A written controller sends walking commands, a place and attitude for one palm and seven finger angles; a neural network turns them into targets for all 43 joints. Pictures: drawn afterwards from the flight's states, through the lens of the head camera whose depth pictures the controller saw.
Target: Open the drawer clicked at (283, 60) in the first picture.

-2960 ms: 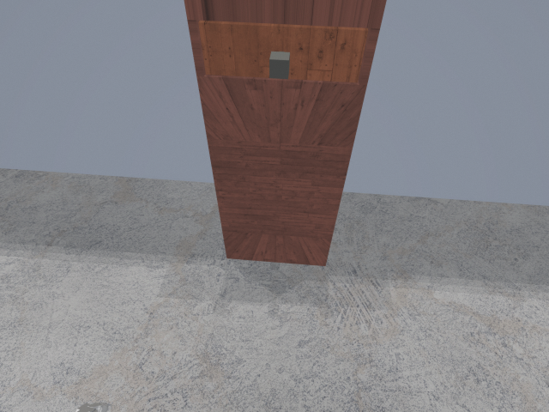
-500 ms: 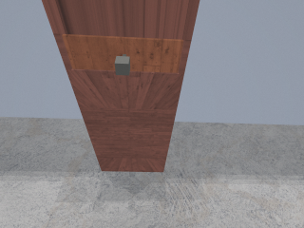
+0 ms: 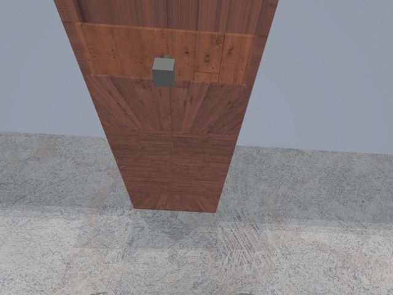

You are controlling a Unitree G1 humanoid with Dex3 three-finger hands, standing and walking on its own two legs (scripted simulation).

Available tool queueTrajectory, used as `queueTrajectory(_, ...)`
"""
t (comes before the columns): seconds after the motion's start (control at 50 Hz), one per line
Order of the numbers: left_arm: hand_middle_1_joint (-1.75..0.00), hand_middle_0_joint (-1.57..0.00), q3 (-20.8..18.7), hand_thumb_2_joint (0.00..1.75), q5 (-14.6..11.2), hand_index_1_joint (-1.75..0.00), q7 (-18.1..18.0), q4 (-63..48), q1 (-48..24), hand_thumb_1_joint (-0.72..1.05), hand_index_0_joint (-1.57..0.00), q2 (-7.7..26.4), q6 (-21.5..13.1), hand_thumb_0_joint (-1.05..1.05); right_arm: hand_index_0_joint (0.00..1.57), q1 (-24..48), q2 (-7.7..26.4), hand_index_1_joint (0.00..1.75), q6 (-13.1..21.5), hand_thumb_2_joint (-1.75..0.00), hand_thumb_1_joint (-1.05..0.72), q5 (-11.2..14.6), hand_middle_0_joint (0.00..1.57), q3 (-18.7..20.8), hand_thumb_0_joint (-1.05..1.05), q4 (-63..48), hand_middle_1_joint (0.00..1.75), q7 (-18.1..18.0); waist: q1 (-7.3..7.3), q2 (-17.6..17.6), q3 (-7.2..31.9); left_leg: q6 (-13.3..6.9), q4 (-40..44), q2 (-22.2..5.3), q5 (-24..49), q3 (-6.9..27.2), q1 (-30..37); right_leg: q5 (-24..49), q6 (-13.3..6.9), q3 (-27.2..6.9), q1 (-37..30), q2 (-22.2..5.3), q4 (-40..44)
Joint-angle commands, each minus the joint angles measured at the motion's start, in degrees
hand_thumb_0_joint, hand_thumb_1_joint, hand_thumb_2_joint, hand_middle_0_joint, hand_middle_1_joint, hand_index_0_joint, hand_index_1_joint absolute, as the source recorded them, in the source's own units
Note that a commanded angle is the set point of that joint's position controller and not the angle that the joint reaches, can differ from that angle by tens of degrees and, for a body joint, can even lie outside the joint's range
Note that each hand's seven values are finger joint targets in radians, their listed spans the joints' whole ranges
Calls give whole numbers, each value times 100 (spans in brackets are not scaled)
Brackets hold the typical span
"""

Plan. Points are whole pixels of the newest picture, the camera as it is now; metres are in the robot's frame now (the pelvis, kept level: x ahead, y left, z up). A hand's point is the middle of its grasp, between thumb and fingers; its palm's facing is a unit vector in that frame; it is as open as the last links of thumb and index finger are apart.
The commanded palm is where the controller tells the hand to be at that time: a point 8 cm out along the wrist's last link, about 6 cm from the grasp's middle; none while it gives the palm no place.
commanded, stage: come to a stop and stand still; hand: left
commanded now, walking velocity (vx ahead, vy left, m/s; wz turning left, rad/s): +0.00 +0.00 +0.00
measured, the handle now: (165, 67) +0.55 +0.11 +0.15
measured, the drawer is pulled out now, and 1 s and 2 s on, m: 0.00 0.00 0.00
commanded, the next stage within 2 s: look again from close up in 1.06 s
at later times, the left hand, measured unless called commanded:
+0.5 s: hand out of the picture -0.03 +0.19 -0.16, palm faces -0.01 -0.98 -0.19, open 7.4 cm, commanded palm none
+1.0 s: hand out of the picture -0.09 +0.15 -0.16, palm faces +0.01 -0.99 -0.15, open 7.4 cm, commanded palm none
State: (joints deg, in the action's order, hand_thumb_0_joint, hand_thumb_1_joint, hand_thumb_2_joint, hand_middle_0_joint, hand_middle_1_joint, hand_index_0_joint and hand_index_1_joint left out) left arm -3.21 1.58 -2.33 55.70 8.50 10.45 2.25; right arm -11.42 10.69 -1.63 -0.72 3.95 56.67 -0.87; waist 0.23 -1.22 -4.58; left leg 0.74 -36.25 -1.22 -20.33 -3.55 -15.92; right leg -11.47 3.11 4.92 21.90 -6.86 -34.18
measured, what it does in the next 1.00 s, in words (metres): steps on the spot: right foot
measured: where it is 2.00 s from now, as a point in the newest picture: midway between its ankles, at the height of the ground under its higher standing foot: outside the picture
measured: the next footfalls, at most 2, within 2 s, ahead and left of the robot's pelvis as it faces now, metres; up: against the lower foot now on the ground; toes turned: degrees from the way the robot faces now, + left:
right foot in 0.36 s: -0.03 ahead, -0.09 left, +0.00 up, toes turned -4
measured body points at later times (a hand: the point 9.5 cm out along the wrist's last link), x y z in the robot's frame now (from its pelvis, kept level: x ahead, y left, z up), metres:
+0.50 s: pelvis -0.03 +0.03 +0.02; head -0.03 +0.02 +0.47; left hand -0.03 +0.24 -0.14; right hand -0.03 -0.20 -0.14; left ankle -0.01 +0.10 -0.72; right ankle -0.07 -0.09 -0.72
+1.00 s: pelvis -0.05 +0.01 +0.02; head -0.05 +0.00 +0.47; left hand -0.09 +0.20 -0.14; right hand -0.11 -0.19 -0.14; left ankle -0.01 +0.10 -0.72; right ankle -0.07 -0.09 -0.72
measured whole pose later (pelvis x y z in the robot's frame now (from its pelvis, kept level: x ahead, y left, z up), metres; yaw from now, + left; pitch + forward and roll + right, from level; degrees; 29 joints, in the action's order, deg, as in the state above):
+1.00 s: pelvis -0.05 +0.01 +0.02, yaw -2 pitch -1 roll +0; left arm 0.6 0.5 -2.7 66.5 20.8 5.0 -0.3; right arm -20.2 5.6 -0.3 -0.6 0.5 67.9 -1.9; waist 0.7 -0.1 -0.6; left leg -2.2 -22.6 0.0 -9.0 -6.4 -12.4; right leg -14.3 -1.7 2.6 8.6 0.8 -24.2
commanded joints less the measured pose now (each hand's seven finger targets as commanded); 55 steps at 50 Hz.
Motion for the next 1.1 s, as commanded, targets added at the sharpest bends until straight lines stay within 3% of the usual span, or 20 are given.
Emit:
queueTrajectory(0.0,-30,-20,-144,90,-35,-30,3,-415,74,90,-20,387,139,0,20,-471,1026,30,99,-90,-90,-108,20,132,0,-287,30,-99,172,1617,219,-878,2407,-1946,1535,2101,-416,-2022,-179,-700,465,470,-2103)
queueTrajectory(0.02,-30,-20,-167,90,-11,-30,22,-346,103,90,-20,432,142,0,20,-242,913,30,112,-90,-90,-110,20,77,0,-305,30,-140,33,1365,67,-915,2362,-1716,1335,1883,-600,-1766,-225,-872,454,500,-2549)
queueTrajectory(0.06,-30,-20,-179,90,2,-30,74,-46,577,90,-20,485,101,0,20,126,687,30,153,-90,-90,-102,20,-37,0,-346,30,-161,-196,941,78,-863,2150,-1248,1583,1132,-213,-1157,-185,-837,563,512,-2953)
queueTrajectory(0.1,-30,-20,-117,90,-27,-30,79,95,740,90,-20,461,61,0,20,-25,600,30,201,-90,-90,-55,20,-78,0,-264,30,-169,-149,894,283,-884,2065,-1080,2124,880,360,-1027,-121,-725,494,483,-2642)
queueTrajectory(0.14,-30,-20,-45,90,-36,-30,72,150,712,90,-20,398,34,0,20,-251,541,30,228,-90,-90,-23,20,-87,0,-135,30,-196,-46,689,394,-1001,2016,-1173,2642,951,893,-1130,-76,-636,404,421,-2012)
queueTrajectory(0.22,-30,-20,76,90,-40,-30,46,207,531,90,-20,309,-8,0,20,-607,543,30,233,-90,-90,-20,20,-70,0,137,30,-220,150,697,458,-1128,1955,-1359,3336,1171,1488,-1460,-101,-465,-52,336,-585)
queueTrajectory(0.24,-30,-20,106,90,-54,-30,37,259,626,90,-20,272,-20,0,20,-619,598,30,234,-90,-90,-17,20,-74,0,192,30,-211,117,667,530,-1112,1919,-1370,3445,1174,1528,-1387,-117,-441,-243,348,-262)
queueTrajectory(0.28,-30,-20,133,90,-73,-30,9,442,934,90,-20,260,-48,0,20,-562,603,30,241,-90,-90,9,20,-93,0,266,30,-192,9,635,588,-988,1873,-1262,3202,1113,1308,-918,-173,-418,-729,345,406)
queueTrajectory(0.32,-30,-20,161,90,-61,-30,-22,635,1217,90,-20,324,-137,0,20,-471,458,30,259,-90,-90,59,20,-134,0,330,30,-159,-110,319,510,-651,1656,-945,2470,937,830,162,-251,-587,-1367,205,1535)
queueTrajectory(0.34,-30,-20,186,90,-61,-30,-36,697,1178,90,-20,378,-187,0,20,-479,318,30,267,-90,-90,91,20,-176,0,363,30,-141,-10,62,322,-396,1710,-707,1947,743,607,569,-381,-882,-1387,-56,1555)
queueTrajectory(0.36,-30,-20,217,90,-78,-30,-36,703,1121,90,-20,411,-208,0,20,-520,267,30,271,-90,-90,92,20,-202,0,410,30,-112,38,93,253,-275,1865,-565,1523,701,635,578,-464,-932,-1239,-202,1493)
queueTrajectory(0.38,-30,-20,223,90,-71,-30,-29,740,1081,90,-20,360,-249,0,20,-512,262,30,240,-90,-90,54,20,-215,0,482,30,-105,58,-379,225,-258,1790,-501,1622,595,793,680,-504,-994,-1051,-123,1462)
queueTrajectory(0.4,-30,-20,247,90,-84,-30,-26,767,1064,90,-20,308,-272,0,20,-541,322,30,240,-90,-90,45,20,-221,0,541,30,-107,70,-588,222,-281,1773,-522,1651,542,980,678,-496,-970,-939,-106,1494)
queueTrajectory(0.48,-30,-20,268,90,-101,-30,-32,804,1097,90,-20,236,-239,0,20,-678,299,30,243,-90,-90,40,20,-275,0,764,30,-100,43,-79,-32,-289,2067,-533,957,596,833,-145,-438,-884,-821,3,1620)
queueTrajectory(0.62,-30,-20,273,90,-92,-30,-35,876,1336,90,-20,124,-223,0,20,-916,188,30,197,-90,-90,23,20,-283,0,921,30,-105,-11,154,-326,-287,2255,-552,124,698,435,-543,-444,-826,-711,95,1675)
queueTrajectory(0.86,-30,-20,276,90,-107,-30,-39,916,1556,90,-20,-82,-284,0,20,-1258,-35,30,208,-90,-90,4,20,-283,0,1003,30,-130,34,33,-138,-265,1994,-501,390,614,471,-710,-505,-925,-547,99,1728)
queueTrajectory(1.08,-30,-20,297,90,-101,-30,-47,944,1672,90,-20,-119,-317,0,20,-1194,-80,30,218,-90,-90,14,20,-305,0,975,30,-138,34,78,-284,-253,1880,-508,589,548,497,-645,-513,-966,-399,111,1767)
